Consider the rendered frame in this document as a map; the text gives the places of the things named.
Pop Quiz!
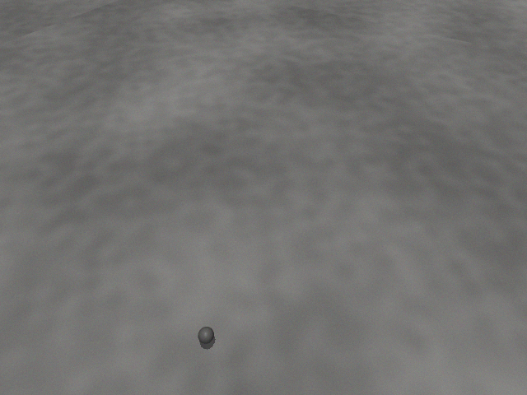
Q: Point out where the ball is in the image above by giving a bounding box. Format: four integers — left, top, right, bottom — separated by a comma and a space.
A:
198, 327, 214, 344

